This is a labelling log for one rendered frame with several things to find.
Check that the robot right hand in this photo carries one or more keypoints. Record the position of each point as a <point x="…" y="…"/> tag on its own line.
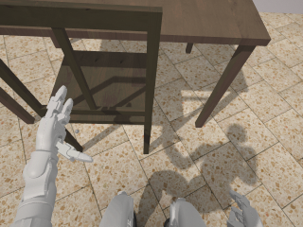
<point x="248" y="217"/>

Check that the robot left forearm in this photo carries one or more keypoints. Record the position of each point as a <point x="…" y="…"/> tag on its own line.
<point x="38" y="200"/>

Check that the table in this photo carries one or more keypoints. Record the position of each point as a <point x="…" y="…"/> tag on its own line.
<point x="234" y="22"/>

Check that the robot thigh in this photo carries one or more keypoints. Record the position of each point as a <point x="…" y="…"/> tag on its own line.
<point x="184" y="214"/>
<point x="119" y="211"/>

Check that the robot right thigh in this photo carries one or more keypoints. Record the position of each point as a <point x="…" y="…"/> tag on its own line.
<point x="184" y="214"/>

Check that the chair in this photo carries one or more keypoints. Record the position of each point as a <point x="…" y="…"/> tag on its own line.
<point x="106" y="87"/>

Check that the robot left thigh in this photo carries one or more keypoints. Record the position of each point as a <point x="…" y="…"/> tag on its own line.
<point x="119" y="211"/>

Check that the robot left hand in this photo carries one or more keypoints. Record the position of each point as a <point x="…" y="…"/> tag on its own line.
<point x="52" y="125"/>

